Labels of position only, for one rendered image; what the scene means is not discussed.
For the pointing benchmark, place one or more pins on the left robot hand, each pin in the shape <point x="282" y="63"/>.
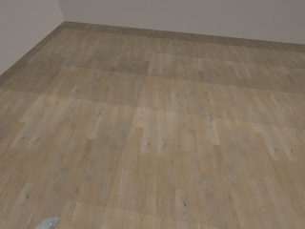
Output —
<point x="48" y="223"/>

